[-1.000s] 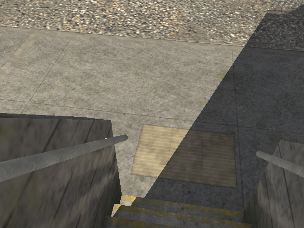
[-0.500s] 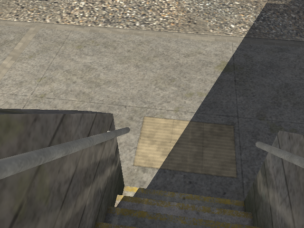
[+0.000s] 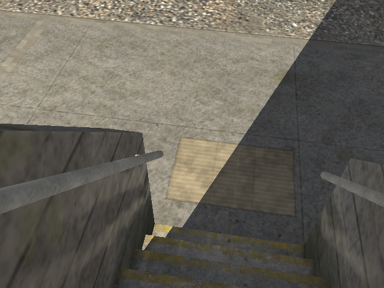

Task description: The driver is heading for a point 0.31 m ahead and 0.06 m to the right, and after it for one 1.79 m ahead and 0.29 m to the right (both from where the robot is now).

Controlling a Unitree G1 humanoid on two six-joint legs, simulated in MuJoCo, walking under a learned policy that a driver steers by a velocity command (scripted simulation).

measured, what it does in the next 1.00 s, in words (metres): stands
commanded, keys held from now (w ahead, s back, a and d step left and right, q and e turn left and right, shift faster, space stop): no key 0.40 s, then w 0.60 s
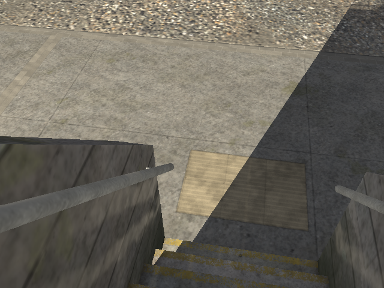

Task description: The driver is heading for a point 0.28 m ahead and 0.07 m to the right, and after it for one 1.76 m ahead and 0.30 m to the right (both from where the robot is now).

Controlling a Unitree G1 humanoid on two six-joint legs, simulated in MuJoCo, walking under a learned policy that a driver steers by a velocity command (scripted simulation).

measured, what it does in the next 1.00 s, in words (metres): stands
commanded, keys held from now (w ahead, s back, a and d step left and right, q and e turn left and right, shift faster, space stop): w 1.00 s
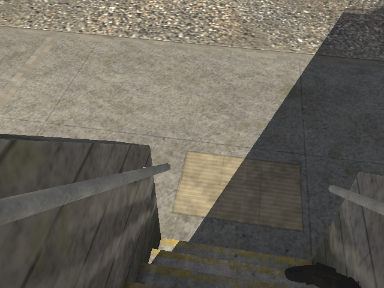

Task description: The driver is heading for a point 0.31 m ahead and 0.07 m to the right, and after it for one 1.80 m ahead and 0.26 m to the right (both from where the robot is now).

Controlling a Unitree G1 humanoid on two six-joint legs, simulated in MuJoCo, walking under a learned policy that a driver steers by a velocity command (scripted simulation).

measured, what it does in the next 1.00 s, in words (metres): stands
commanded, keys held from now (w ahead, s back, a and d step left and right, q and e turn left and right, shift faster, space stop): w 1.00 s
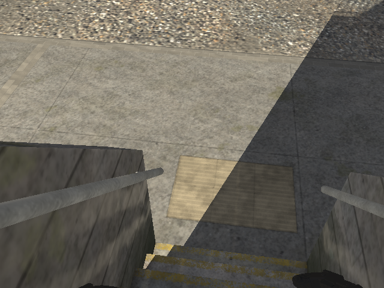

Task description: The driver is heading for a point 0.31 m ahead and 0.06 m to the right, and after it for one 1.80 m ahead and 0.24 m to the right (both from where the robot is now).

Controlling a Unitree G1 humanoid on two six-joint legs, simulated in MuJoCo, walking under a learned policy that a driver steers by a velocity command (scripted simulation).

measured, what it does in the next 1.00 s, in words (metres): stands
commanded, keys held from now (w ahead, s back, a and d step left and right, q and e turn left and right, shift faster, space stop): w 1.00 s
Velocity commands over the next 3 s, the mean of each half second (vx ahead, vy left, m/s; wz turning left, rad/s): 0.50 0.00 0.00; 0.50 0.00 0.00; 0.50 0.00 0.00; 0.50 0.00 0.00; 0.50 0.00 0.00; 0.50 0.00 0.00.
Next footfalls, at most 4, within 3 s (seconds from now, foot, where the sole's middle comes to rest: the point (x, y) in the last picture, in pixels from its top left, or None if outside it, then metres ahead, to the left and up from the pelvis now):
none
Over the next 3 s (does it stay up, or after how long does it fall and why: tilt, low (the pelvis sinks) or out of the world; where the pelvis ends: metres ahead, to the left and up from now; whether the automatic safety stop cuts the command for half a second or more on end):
stays up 0.01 -0.03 0.00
